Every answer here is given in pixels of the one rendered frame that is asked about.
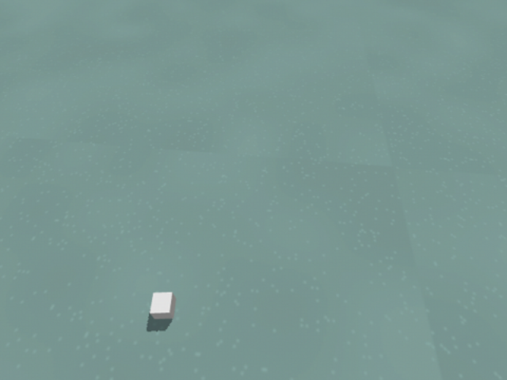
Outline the small box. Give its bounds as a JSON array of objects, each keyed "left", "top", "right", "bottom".
[{"left": 150, "top": 292, "right": 176, "bottom": 319}]

